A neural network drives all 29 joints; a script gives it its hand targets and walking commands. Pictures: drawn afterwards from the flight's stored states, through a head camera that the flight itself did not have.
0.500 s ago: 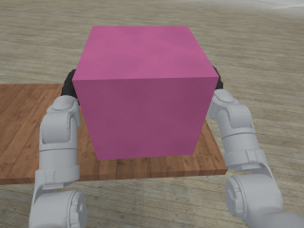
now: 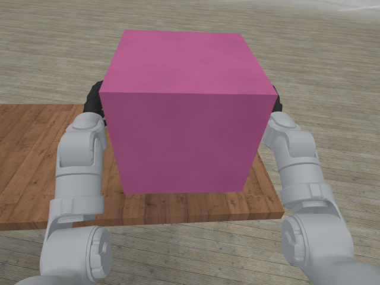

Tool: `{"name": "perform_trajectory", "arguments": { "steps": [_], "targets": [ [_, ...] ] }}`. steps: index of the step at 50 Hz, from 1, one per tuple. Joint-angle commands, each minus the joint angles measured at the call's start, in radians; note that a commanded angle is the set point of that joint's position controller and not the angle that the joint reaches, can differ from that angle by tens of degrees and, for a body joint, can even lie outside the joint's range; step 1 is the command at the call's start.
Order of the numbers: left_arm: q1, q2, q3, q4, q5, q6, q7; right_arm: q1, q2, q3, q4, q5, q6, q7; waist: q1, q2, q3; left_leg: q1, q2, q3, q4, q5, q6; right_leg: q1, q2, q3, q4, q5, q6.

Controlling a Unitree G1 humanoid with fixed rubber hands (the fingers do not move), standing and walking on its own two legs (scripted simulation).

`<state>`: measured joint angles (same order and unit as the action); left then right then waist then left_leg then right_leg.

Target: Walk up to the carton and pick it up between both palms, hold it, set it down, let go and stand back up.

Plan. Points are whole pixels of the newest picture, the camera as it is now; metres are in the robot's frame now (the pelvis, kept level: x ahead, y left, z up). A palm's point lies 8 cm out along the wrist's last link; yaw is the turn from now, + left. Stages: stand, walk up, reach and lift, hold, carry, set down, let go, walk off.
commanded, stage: hold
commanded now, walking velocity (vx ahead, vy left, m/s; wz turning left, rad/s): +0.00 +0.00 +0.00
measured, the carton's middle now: (184, 111) +0.43 +0.01 +0.19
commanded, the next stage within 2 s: none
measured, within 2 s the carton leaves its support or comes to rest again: neither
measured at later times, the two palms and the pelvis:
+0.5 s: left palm (87, 125) +0.34 +0.19 +0.21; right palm (267, 117) +0.37 -0.16 +0.22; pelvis +0.00 +0.00 +0.00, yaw +0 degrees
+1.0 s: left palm (94, 118) +0.36 +0.19 +0.22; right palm (270, 116) +0.38 -0.17 +0.22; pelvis +0.00 +0.00 +0.00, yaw +0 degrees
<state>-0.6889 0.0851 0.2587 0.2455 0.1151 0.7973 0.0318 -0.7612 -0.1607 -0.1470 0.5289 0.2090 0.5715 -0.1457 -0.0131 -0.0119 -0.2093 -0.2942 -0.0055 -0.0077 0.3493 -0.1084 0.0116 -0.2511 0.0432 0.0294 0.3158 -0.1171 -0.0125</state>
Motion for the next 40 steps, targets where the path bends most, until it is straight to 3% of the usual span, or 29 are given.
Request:
{"name": "perform_trajectory", "arguments": {
  "steps": [1,3,4,5,6,7,8,10,11,13,15,19,20,22,23,25,26,28,30,32,35,37,38,39,40],
  "targets": [
    [-0.796,-0.588,-0.527,-0.31,-0.202,-0.086,-0.154,-0.868,0.588,0.45,-0.392,0.197,-0.07,0.135,-0.088,0.033,-0.458,0.345,-0.017,-0.026,-0.016,0.144,-0.036,0.261,0.007,-0.009,-0.028,0.239,0.035],
    [-0.776,-0.587,-0.544,-0.368,-0.21,-0.076,-0.154,-0.866,0.582,0.463,-0.465,0.223,-0.067,0.12,-0.102,0.052,-0.501,0.381,-0.021,-0.027,0.005,0.224,-0.044,0.288,0.009,-0.004,-0.021,0.355,0.04],
    [-0.74,-0.591,-0.556,-0.351,-0.212,-0.069,-0.156,-0.852,0.568,0.465,-0.478,0.227,-0.063,0.113,-0.099,0.039,-0.49,0.371,-0.023,-0.027,0.004,0.217,-0.048,0.291,0.012,-0.004,-0.02,0.352,0.042],
    [-0.764,-0.588,-0.568,-0.422,-0.227,-0.074,-0.156,-0.858,0.584,0.481,-0.53,0.242,-0.063,0.108,-0.101,0.041,-0.548,0.377,-0.027,-0.029,0.018,0.24,-0.048,0.321,0.013,-0.004,-0.009,0.394,0.048],
    [-0.762,-0.592,-0.583,-0.421,-0.235,-0.067,-0.155,-0.851,0.564,0.475,-0.531,0.238,-0.056,0.105,-0.116,0.062,-0.538,0.383,-0.026,-0.031,0.021,0.253,-0.056,0.307,0.013,-0.003,-0.009,0.41,0.045],
    [-0.754,-0.582,-0.574,-0.458,-0.237,-0.069,-0.159,-0.813,0.576,0.481,-0.542,0.245,-0.052,0.099,-0.114,0.041,-0.54,0.385,-0.027,-0.035,0.028,0.283,-0.053,0.333,0.015,0.001,-0.002,0.458,0.049],
    [-0.749,-0.565,-0.555,-0.419,-0.228,-0.061,-0.163,-0.812,0.564,0.465,-0.533,0.234,-0.045,0.097,-0.114,0.036,-0.495,0.361,-0.032,-0.031,0.018,0.234,-0.049,0.32,0.014,-0.001,-0.01,0.418,0.054],
    [-0.727,-0.557,-0.557,-0.443,-0.221,-0.047,-0.175,-0.773,0.542,0.451,-0.52,0.23,-0.032,0.091,-0.134,0.054,-0.464,0.358,-0.03,-0.034,0.007,0.23,-0.056,0.318,0.007,0.0,-0.012,0.415,0.051],
    [-0.737,-0.553,-0.553,-0.469,-0.217,-0.046,-0.173,-0.763,0.561,0.465,-0.532,0.234,-0.026,0.089,-0.128,0.055,-0.486,0.35,-0.034,-0.03,0.012,0.242,-0.054,0.34,0.01,-0.001,-0.01,0.435,0.049],
    [-0.72,-0.563,-0.544,-0.446,-0.212,-0.04,-0.177,-0.771,0.544,0.445,-0.533,0.222,-0.021,0.092,-0.132,0.046,-0.462,0.345,-0.027,-0.031,-0.002,0.212,-0.052,0.321,0.01,-0.001,-0.015,0.391,0.047],
    [-0.729,-0.566,-0.557,-0.475,-0.222,-0.043,-0.182,-0.759,0.54,0.431,-0.539,0.22,-0.023,0.095,-0.138,0.073,-0.476,0.351,-0.027,-0.031,0.001,0.215,-0.061,0.322,0.01,-0.002,-0.012,0.389,0.041],
    [-0.781,-0.569,-0.551,-0.4,-0.211,-0.048,-0.179,-0.808,0.54,0.393,-0.467,0.181,-0.024,0.11,-0.134,0.076,-0.401,0.328,-0.015,-0.028,-0.025,0.12,-0.054,0.249,0.011,-0.01,-0.038,0.23,0.028],
    [-0.801,-0.567,-0.542,-0.397,-0.219,-0.054,-0.179,-0.817,0.563,0.404,-0.475,0.185,-0.03,0.116,-0.118,0.065,-0.425,0.318,-0.019,-0.025,-0.026,0.107,-0.046,0.255,0.004,-0.006,-0.034,0.217,0.032],
    [-0.792,-0.581,-0.534,-0.338,-0.214,-0.054,-0.181,-0.837,0.561,0.39,-0.438,0.167,-0.034,0.125,-0.119,0.042,-0.389,0.296,-0.014,-0.023,-0.041,0.054,-0.039,0.229,0.005,-0.009,-0.047,0.156,0.027],
    [-0.84,-0.579,-0.544,-0.379,-0.224,-0.063,-0.177,-0.835,0.576,0.396,-0.432,0.167,-0.04,0.129,-0.123,0.062,-0.417,0.301,-0.014,-0.026,-0.038,0.055,-0.04,0.233,-0.001,-0.004,-0.04,0.162,0.025],
    [-0.851,-0.593,-0.556,-0.349,-0.232,-0.071,-0.176,-0.85,0.566,0.377,-0.406,0.149,-0.049,0.134,-0.133,0.071,-0.402,0.298,-0.01,-0.026,-0.045,0.021,-0.044,0.213,-0.002,-0.002,-0.046,0.12,0.021],
    [-0.874,-0.576,-0.525,-0.288,-0.224,-0.073,-0.175,-0.89,0.573,0.363,-0.38,0.137,-0.05,0.14,-0.118,0.054,-0.37,0.26,-0.011,-0.023,-0.059,-0.051,-0.032,0.181,-0.005,-0.003,-0.059,0.042,0.02],
    [-0.89,-0.576,-0.5,-0.286,-0.195,-0.079,-0.173,-0.863,0.586,0.356,-0.301,0.131,-0.049,0.157,-0.098,0.047,-0.352,0.253,-0.006,-0.019,-0.072,-0.087,-0.027,0.175,-0.009,-0.006,-0.053,-0.007,0.016],
    [-0.897,-0.564,-0.482,-0.237,-0.193,-0.085,-0.171,-0.878,0.578,0.347,-0.255,0.111,-0.054,0.169,-0.096,0.033,-0.318,0.235,-0.005,-0.015,-0.079,-0.102,-0.022,0.158,-0.016,-0.007,-0.057,-0.043,0.02],
    [-0.907,-0.573,-0.494,-0.266,-0.194,-0.093,-0.162,-0.883,0.596,0.357,-0.252,0.12,-0.067,0.179,-0.085,0.052,-0.349,0.263,-0.002,-0.011,-0.076,-0.083,-0.024,0.156,-0.015,-0.004,-0.054,-0.024,0.015],
    [-0.907,-0.579,-0.471,-0.241,-0.186,-0.1,-0.159,-0.933,0.615,0.384,-0.272,0.136,-0.077,0.18,-0.061,0.016,-0.379,0.256,-0.008,-0.009,-0.067,-0.073,-0.012,0.181,-0.016,-0.005,-0.055,-0.03,0.022],
    [-0.873,-0.579,-0.461,-0.202,-0.177,-0.099,-0.158,-0.928,0.607,0.376,-0.256,0.124,-0.08,0.179,-0.063,0.011,-0.362,0.262,-0.004,-0.012,-0.067,-0.055,-0.011,0.178,-0.011,-0.003,-0.057,0.006,0.018],
    [-0.882,-0.588,-0.478,-0.215,-0.189,-0.1,-0.16,-0.929,0.599,0.375,-0.274,0.129,-0.084,0.177,-0.082,0.01,-0.377,0.272,-0.002,-0.018,-0.064,-0.048,-0.014,0.179,-0.013,-0.001,-0.055,0.011,0.021],
    [-0.879,-0.584,-0.467,-0.188,-0.185,-0.096,-0.158,-0.947,0.595,0.37,-0.271,0.128,-0.083,0.174,-0.072,0.017,-0.362,0.263,-0.003,-0.018,-0.069,-0.067,-0.011,0.163,-0.013,-0.001,-0.059,-0.015,0.02],
    [-0.881,-0.581,-0.477,-0.232,-0.189,-0.102,-0.158,-0.927,0.609,0.383,-0.298,0.135,-0.087,0.173,-0.075,0.003,-0.395,0.271,-0.005,-0.017,-0.062,-0.047,-0.009,0.19,-0.015,-0.002,-0.053,0.009,0.024]
  ]
}}
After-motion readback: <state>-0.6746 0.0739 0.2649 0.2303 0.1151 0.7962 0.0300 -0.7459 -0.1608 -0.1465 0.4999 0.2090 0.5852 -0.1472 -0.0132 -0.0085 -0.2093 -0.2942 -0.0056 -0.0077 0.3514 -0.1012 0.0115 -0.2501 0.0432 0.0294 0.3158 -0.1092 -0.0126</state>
